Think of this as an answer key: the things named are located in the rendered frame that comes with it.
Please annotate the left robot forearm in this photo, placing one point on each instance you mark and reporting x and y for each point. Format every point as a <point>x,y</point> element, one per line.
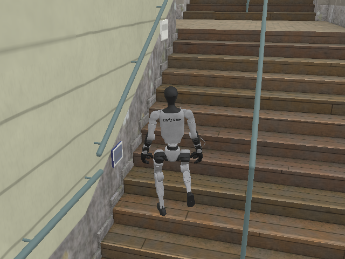
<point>146,146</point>

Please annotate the robot right thigh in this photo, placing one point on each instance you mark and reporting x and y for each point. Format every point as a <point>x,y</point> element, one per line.
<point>184,158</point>

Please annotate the left robot upper arm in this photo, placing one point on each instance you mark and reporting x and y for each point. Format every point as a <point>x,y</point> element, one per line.
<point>152,124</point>

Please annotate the right robot forearm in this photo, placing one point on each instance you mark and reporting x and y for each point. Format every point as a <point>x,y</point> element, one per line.
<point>197,144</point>

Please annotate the right robot hand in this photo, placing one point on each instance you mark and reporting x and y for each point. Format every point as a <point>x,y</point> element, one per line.
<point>197,155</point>

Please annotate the humanoid robot head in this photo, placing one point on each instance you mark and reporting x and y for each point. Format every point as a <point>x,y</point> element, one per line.
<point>171,94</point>

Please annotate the right robot upper arm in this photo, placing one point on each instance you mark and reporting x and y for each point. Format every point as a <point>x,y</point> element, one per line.
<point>191,123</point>

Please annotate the left robot hand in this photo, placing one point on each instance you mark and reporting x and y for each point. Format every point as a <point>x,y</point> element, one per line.
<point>144,156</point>

